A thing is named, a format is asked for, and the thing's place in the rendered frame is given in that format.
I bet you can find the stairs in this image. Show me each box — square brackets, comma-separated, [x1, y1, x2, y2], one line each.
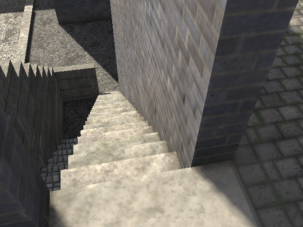
[61, 91, 181, 190]

